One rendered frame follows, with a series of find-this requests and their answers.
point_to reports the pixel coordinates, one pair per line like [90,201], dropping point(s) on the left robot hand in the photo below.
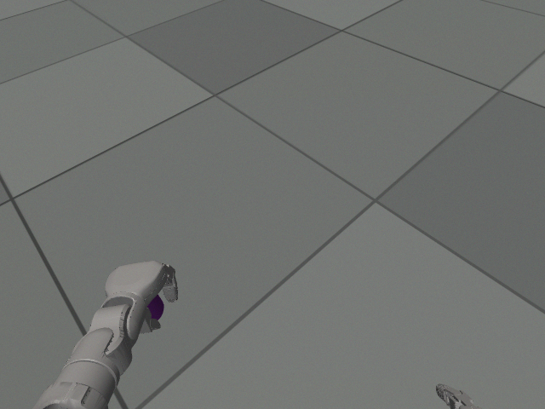
[145,280]

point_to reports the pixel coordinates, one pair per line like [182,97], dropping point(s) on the right robot hand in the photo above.
[454,398]

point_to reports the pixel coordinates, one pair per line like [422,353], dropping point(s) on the left robot arm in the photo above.
[91,375]

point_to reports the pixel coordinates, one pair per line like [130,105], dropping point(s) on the tin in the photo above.
[156,307]

